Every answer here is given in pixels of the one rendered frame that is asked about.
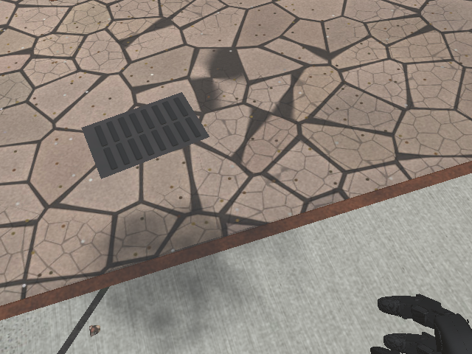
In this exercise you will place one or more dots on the robot right hand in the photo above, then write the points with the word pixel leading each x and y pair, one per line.
pixel 453 334

